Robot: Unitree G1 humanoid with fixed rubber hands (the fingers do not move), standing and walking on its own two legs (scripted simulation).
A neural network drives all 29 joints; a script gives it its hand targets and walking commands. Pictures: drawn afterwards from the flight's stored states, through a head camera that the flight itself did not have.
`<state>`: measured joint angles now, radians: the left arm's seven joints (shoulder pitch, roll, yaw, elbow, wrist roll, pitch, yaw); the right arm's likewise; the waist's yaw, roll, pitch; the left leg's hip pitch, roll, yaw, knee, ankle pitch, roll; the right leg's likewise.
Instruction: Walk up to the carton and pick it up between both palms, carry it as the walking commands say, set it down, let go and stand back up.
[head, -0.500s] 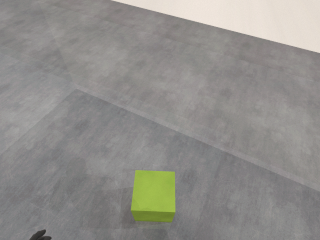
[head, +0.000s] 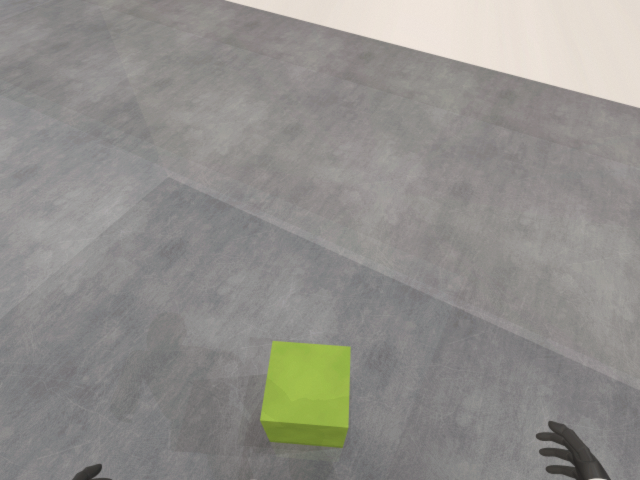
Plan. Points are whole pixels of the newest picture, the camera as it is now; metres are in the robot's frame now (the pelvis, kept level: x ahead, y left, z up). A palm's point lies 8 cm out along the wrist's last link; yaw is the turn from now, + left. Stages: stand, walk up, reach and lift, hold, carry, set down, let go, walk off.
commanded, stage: walk up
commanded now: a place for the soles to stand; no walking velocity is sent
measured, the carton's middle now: (308, 396) +0.41 +0.04 -0.64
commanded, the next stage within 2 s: stand in 0.70 s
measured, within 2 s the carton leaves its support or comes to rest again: neither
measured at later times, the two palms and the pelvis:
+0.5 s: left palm out of the picture +0.07 +0.34 -0.10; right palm out of the picture +0.05 -0.32 -0.09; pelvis -0.04 +0.02 +0.00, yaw -3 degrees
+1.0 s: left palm out of the picture +0.09 +0.31 -0.10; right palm out of the picture +0.04 -0.29 -0.09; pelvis -0.03 +0.02 +0.01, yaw -4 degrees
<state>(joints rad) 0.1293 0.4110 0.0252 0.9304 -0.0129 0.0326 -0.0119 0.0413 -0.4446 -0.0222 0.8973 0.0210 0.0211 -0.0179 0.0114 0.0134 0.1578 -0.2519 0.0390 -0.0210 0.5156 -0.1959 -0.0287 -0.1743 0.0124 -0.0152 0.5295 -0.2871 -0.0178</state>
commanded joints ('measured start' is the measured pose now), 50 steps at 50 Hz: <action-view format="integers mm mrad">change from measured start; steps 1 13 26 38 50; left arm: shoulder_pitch -52 -28 -42 54 -33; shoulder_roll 223 189 266 92 130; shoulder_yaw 55 63 82 37 39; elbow -52 -31 -51 -32 40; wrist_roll -2 -9 21 7 -4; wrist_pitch -24 -10 -24 -42 -65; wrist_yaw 2 -3 -7 13 24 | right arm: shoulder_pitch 11 -7 31 44 57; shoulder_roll -152 -218 -143 -161 -101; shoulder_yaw -40 -58 -61 -61 -42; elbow -9 18 -10 -7 66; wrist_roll -5 -18 -1 -19 -10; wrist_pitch -10 -26 0 -51 -72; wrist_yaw -2 6 18 0 7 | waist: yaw -25 -10 -32 39 -4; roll -93 71 -125 56 9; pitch -185 -127 -140 -268 -155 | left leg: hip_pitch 154 -29 58 156 127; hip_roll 31 181 -16 178 101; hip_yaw -31 -189 18 -199 -62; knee -11 -251 115 -269 -265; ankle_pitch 120 -141 -260 50 73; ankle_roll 60 129 39 121 53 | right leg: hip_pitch -68 -18 -268 29 62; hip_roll -183 -45 -195 -67 -120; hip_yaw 182 92 370 158 172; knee -170 -35 -337 -170 -217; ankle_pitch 285 -35 -324 119 286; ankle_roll -67 -3 -96 13 -11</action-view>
